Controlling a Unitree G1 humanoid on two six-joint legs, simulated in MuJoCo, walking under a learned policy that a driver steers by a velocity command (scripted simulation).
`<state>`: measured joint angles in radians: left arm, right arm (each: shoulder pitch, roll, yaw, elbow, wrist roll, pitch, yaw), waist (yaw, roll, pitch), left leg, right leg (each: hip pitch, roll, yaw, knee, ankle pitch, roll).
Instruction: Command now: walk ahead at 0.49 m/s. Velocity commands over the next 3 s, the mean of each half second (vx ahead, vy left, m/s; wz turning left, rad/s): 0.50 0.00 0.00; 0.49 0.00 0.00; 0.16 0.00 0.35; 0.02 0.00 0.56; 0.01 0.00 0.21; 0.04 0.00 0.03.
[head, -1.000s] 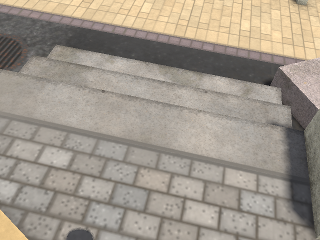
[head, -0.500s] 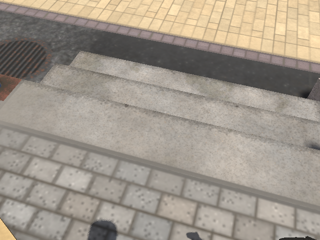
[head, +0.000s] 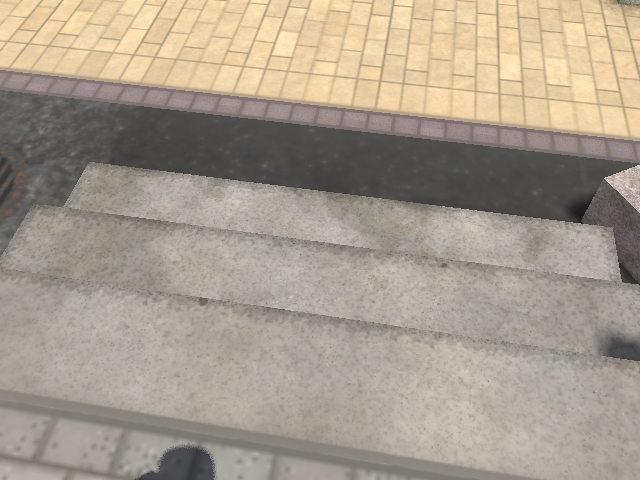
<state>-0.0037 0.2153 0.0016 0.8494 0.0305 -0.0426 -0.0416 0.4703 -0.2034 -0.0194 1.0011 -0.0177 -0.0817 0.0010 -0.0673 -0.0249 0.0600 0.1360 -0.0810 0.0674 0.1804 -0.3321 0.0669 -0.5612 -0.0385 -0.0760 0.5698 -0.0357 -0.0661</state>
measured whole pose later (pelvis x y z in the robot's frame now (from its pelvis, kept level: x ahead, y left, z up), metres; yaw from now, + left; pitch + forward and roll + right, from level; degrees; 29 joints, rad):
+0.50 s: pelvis +0.28 -0.01 +0.01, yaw +1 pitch +0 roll -2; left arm 0.44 0.20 0.03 1.05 0.02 -0.09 0.00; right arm 0.05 -0.22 -0.02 0.84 -0.03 -0.02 0.03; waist 0.06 0.04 0.05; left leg -0.58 0.08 0.05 0.65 -0.06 0.04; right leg 0.07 0.09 -0.08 0.19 -0.27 -0.07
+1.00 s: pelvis +0.53 +0.03 +0.01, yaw +0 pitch -1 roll +1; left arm 0.07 0.21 0.03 0.89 0.03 -0.02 -0.02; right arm 0.46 -0.18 -0.03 1.03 -0.01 -0.08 -0.01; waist -0.05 -0.04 0.05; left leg 0.02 -0.08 0.09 0.24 -0.25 0.08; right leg -0.59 -0.07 -0.03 0.70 0.02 -0.03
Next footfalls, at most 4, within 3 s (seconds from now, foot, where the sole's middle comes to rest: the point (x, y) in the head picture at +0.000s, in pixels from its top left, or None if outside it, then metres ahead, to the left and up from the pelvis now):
0.06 right None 0.21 -0.09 -0.77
0.60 left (269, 463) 0.49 0.10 -0.77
1.08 right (338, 358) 0.71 -0.06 -0.77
1.56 left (243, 394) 0.64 0.15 -0.77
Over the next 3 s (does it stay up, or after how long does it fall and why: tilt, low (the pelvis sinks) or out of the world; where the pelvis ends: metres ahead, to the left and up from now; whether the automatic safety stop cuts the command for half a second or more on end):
stays up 0.56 0.05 0.01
